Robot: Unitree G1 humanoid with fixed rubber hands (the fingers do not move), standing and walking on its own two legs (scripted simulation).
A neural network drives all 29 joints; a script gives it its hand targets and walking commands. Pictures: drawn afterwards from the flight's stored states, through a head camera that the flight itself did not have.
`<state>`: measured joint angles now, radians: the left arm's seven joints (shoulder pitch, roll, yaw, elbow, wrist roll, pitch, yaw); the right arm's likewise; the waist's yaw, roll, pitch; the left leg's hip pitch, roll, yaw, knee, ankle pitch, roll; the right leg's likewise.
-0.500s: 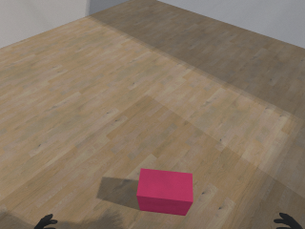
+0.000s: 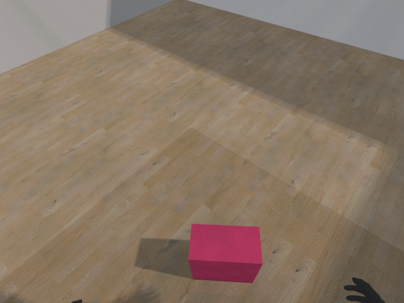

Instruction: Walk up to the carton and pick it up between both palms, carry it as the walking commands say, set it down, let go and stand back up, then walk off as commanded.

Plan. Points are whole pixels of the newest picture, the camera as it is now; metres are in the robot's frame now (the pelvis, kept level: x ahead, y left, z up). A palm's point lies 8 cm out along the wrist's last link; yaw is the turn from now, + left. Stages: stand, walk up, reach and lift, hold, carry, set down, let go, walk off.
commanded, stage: walk up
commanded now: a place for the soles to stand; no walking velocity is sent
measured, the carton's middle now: (223, 255) +0.41 -0.03 -0.62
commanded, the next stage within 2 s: reach and lift in 0.90 s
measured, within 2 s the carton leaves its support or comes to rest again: neither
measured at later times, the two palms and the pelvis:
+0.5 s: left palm out of the picture +0.12 +0.31 -0.09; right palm out of the picture +0.12 -0.33 -0.08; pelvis +0.01 +0.00 +0.01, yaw -3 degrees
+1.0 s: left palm (83, 285) +0.18 +0.28 -0.08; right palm out of the picture +0.13 -0.33 -0.08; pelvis +0.01 -0.01 +0.00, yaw -2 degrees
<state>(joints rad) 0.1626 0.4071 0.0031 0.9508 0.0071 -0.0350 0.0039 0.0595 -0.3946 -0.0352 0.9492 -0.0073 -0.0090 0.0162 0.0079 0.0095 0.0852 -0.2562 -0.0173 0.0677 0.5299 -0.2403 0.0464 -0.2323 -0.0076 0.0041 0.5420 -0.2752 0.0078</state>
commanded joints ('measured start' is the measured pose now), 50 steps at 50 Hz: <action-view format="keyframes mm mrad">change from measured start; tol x2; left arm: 1 -33 182 36 -29 -7 -9 1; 13 -93 172 33 25 -4 3 -3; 45 -91 187 37 28 2 6 4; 46 -213 31 120 -323 49 103 -22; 48 -136 60 143 -298 111 189 -49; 50 -110 80 167 -355 128 220 -67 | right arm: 1 -61 -188 -30 -22 4 -24 -5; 16 -114 -187 -26 44 -10 -21 -5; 45 -74 -191 -40 52 -11 -4 -7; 46 -54 -60 -116 -299 -78 76 51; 47 -38 -93 -140 -296 -69 114 62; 48 13 -84 -180 -327 -73 141 61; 50 45 -84 -248 -447 -89 154 54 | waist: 1 2 -36 -108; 14 0 14 -114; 18 -5 1 -92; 45 -14 -14 -115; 46 41 -47 116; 48 0 -42 119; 50 -19 -67 29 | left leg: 1 81 151 -183 -160 47 12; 7 110 158 -164 -222 57 -2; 13 133 165 -140 -240 55 -3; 15 138 164 -132 -257 -32 -7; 17 140 164 -128 -258 -46 -7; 29 211 168 -92 -222 91 -7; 45 228 175 -68 -215 121 -7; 46 109 40 -77 -134 -16 -75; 48 183 26 -40 -101 -42 -69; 50 291 -12 -33 -53 42 -63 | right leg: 1 6 -103 123 -132 130 -50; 13 15 -91 116 -182 168 -41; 14 20 -88 119 -193 135 -39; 17 1 -89 130 -205 126 -42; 29 5 -97 154 -211 233 -42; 45 11 -92 165 -193 285 -48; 46 -92 2 47 -94 18 -4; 47 -118 5 22 -118 -13 -9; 48 -108 5 10 -140 -3 -8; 50 -46 18 18 -144 84 -13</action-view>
